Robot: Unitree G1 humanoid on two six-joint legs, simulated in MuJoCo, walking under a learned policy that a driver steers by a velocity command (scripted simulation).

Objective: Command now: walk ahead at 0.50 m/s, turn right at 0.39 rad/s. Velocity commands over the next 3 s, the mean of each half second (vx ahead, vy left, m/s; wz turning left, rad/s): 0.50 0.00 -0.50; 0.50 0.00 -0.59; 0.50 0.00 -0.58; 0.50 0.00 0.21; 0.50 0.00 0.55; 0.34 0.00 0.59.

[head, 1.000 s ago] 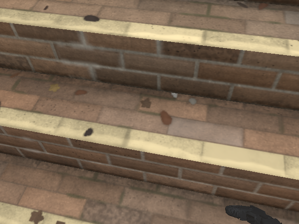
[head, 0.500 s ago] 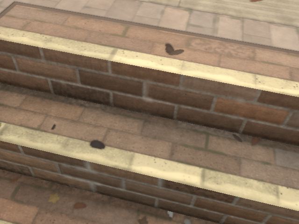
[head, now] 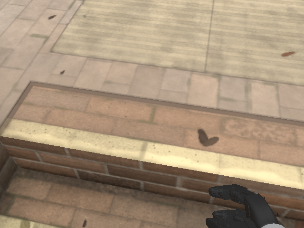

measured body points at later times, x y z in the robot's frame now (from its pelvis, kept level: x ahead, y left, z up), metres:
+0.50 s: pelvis +0.25 -0.01 +0.21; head +0.25 -0.01 +0.66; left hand +0.50 +0.14 +0.12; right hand +0.18 -0.22 +0.05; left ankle +0.13 +0.13 -0.46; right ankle +0.28 -0.11 -0.42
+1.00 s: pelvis +0.51 -0.03 +0.42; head +0.49 -0.01 +0.87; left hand +0.72 +0.16 +0.29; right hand +0.54 -0.31 +0.33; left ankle +0.60 +0.04 -0.21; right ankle +0.37 -0.12 -0.09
